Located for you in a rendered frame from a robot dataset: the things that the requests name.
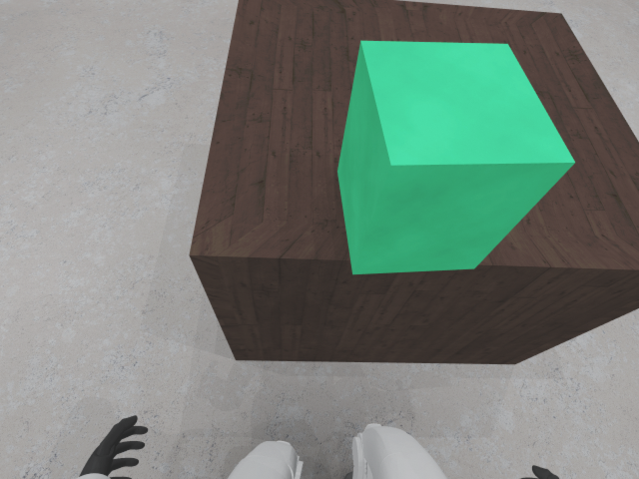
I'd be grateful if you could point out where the robot right thigh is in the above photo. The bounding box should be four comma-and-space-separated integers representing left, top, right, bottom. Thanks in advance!
352, 426, 447, 479

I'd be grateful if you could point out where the robot left thigh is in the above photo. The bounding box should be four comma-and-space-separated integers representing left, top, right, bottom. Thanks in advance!
228, 441, 304, 479

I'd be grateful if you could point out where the robot left hand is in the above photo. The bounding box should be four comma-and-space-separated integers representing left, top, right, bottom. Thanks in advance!
79, 415, 148, 479

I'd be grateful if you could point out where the robot thigh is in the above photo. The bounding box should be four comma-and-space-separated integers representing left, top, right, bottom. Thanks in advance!
352, 426, 447, 479
228, 441, 304, 479

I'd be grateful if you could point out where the pedestal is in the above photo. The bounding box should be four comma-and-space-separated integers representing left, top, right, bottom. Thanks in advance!
189, 0, 639, 364

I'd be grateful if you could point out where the carton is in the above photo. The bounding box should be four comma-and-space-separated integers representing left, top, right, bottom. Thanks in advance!
337, 41, 575, 274

